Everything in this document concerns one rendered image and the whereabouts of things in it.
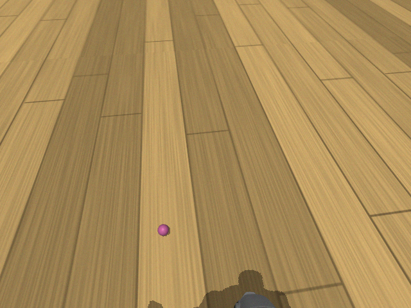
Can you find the ball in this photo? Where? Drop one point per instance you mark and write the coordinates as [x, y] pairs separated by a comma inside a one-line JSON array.
[[163, 229]]

